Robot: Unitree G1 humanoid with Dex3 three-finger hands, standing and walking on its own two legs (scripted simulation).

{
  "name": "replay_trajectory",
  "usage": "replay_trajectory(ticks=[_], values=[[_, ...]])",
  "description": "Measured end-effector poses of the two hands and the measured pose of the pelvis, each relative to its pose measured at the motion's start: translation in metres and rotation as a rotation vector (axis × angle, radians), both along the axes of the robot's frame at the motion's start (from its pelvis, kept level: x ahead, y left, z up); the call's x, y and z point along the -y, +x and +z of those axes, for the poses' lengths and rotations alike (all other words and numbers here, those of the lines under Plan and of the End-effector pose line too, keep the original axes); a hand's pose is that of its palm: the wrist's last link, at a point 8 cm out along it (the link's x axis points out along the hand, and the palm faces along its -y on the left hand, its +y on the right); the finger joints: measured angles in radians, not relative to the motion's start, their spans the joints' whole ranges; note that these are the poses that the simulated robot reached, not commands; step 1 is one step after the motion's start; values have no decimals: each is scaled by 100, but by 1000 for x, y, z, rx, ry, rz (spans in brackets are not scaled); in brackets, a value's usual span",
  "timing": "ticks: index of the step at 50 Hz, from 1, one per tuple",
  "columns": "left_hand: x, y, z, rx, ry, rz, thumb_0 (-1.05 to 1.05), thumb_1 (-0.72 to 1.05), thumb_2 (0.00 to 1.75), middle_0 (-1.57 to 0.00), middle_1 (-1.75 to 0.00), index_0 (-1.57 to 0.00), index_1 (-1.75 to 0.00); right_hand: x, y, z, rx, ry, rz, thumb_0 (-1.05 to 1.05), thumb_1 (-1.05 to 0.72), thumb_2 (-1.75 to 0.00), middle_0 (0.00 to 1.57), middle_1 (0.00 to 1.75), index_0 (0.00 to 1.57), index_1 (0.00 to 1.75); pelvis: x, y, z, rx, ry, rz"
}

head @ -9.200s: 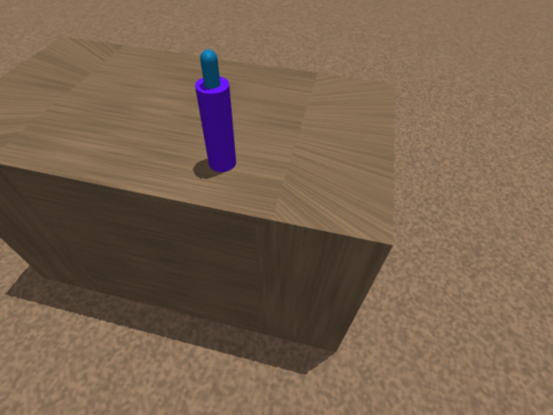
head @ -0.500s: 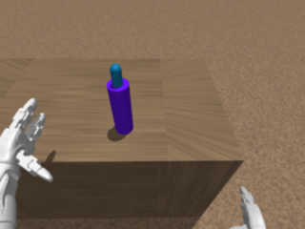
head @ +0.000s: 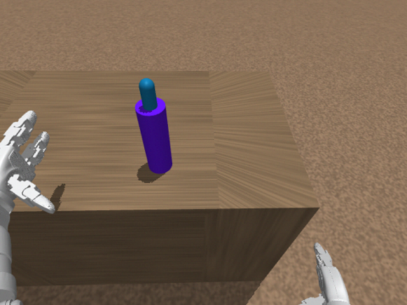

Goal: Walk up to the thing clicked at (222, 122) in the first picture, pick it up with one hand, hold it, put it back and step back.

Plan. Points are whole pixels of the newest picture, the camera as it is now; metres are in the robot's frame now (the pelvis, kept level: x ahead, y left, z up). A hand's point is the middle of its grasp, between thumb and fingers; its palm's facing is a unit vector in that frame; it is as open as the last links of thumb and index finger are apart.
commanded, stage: go down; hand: left
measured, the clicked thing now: (154, 129) +0.49 +0.10 +0.06
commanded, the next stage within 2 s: approach in 1.66 s
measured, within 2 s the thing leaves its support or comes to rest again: neither
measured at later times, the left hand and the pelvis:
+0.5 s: hand (47, 152) +0.37 +0.28 +0.12, palm faces -0.04 -1.00 +0.00, open 17.5 cm; pelvis -0.01 +0.00 +0.00, yaw -1 degrees
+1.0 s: hand (50, 140) +0.40 +0.29 +0.12, palm faces -0.05 -1.00 +0.00, open 17.4 cm; pelvis +0.00 +0.01 -0.01, yaw -1 degrees
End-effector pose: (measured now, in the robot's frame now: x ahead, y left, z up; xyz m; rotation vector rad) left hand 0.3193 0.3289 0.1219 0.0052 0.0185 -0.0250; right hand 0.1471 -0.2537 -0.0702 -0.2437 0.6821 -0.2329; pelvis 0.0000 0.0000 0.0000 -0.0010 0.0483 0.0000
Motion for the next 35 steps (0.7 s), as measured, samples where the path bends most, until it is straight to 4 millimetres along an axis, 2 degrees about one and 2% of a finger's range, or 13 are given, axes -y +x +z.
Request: replay_trajectory(ticks=[9,26,35], values=[[-4,17,4,14,3,-17,-1,-49,2,-3,0,-3,0,2,-12,2,-9,-24,-4,-1,54,-5,6,5,6,5,0,-5,-1,-17,-4,-9],[-9,35,1,-9,-3,-14,-1,-50,1,-4,0,-4,0,-4,-11,0,-2,-20,7,-1,54,-5,6,5,6,5,-4,-5,-4,-54,-8,-11],[-11,47,4,0,-1,-20,-1,-50,1,-4,0,-3,0,0,-9,4,11,-38,-4,-1,54,-5,6,5,6,5,-5,-3,-5,-70,-11,-12]])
